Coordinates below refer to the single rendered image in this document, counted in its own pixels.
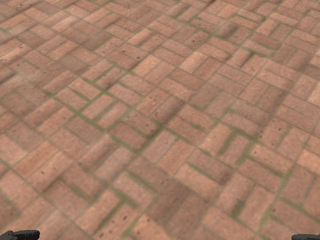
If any robot left hand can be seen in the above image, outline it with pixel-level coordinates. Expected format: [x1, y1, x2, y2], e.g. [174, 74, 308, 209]
[0, 230, 40, 240]

